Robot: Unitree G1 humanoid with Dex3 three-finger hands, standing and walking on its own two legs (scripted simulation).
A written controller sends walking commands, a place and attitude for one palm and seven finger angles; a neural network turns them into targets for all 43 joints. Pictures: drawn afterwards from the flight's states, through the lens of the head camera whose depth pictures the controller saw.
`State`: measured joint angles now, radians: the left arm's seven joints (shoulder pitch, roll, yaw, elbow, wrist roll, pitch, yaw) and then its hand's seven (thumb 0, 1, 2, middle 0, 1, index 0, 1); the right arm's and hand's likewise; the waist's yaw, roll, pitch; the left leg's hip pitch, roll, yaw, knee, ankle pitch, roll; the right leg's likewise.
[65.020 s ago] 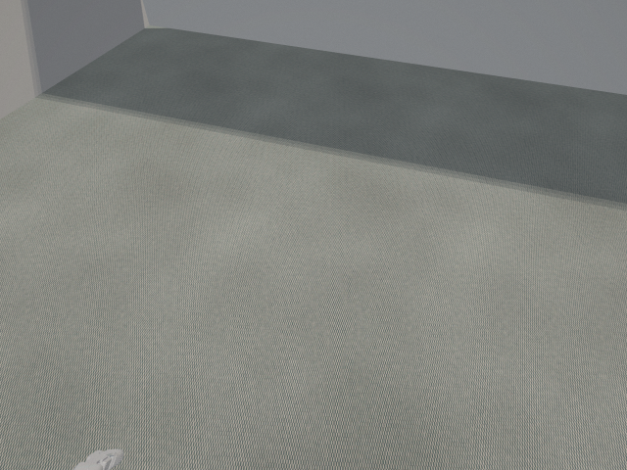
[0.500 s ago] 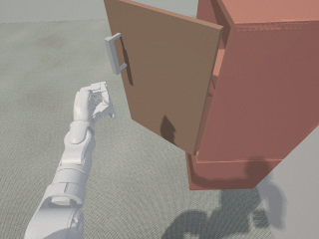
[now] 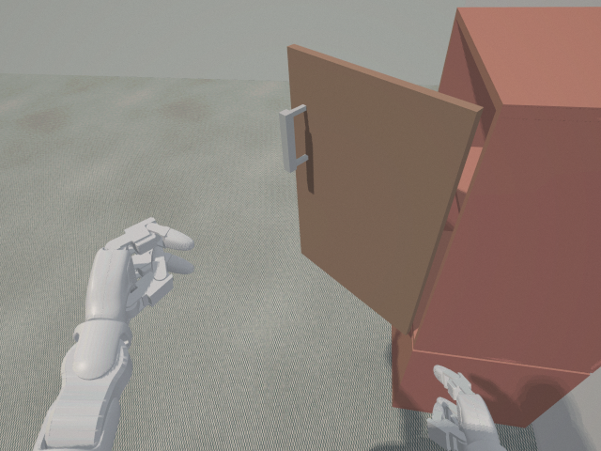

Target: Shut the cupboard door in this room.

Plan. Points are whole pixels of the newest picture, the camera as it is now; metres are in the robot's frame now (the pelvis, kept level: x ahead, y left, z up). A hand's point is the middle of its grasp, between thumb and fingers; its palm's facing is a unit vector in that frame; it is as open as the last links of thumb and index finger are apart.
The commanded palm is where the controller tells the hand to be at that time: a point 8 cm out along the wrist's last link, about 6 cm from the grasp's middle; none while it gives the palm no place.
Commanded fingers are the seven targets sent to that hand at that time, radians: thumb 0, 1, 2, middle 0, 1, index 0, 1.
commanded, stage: draw the hand back to the body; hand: left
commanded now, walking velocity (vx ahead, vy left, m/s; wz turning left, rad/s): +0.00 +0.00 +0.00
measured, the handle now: (295, 138) +0.69 +0.09 +0.07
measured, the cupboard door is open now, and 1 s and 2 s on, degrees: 53 53 53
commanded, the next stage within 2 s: step back with the hand held close in 0.70 s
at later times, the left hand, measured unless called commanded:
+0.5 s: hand (47, 331) +0.18 +0.28 +0.16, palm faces +0.50 -0.77 -0.40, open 7.1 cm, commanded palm +0.14 +0.31 +0.17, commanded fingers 0.00 0.90 0.90 -0.20 -0.30 -0.20 -0.30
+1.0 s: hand (59, 323) +0.19 +0.27 +0.15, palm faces +0.43 -0.78 -0.45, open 7.4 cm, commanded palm +0.13 +0.31 +0.17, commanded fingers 0.00 0.90 0.90 -0.20 -0.30 -0.20 -0.30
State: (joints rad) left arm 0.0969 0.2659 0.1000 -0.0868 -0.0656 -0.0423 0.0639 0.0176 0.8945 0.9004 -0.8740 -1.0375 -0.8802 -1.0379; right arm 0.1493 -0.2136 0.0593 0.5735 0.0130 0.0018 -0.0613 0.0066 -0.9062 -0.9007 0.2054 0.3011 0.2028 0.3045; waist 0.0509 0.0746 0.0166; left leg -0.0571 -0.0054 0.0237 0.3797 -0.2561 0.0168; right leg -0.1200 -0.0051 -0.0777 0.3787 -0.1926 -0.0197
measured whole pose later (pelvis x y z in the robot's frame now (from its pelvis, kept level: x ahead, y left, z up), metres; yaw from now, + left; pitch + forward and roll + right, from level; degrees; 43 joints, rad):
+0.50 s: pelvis +0.00 +0.01 +0.00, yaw +0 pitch -5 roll +0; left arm 0.45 0.33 0.35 -0.34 -0.06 -0.09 0.12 0.02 0.89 0.90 -0.26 -0.36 -0.26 -0.36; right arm 0.22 -0.25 0.00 0.65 0.01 -0.08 -0.07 0.01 -0.91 -0.90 0.20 0.30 0.20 0.30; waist 0.07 0.09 0.01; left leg -0.05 -0.02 0.03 0.40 -0.27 0.03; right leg -0.11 -0.02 -0.08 0.39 -0.20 -0.01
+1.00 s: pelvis -0.01 +0.01 +0.00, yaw +0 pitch +0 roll -1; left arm 0.50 0.35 0.37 -0.37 -0.06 -0.15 0.12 0.01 0.89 0.90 -0.21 -0.31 -0.21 -0.31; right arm 0.21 -0.25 -0.01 0.61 0.01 -0.03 -0.06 0.01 -0.90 -0.90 0.21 0.30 0.20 0.30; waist 0.02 0.09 -0.02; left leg -0.19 0.00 0.03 0.49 -0.29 0.03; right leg -0.22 0.00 -0.08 0.42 -0.19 -0.01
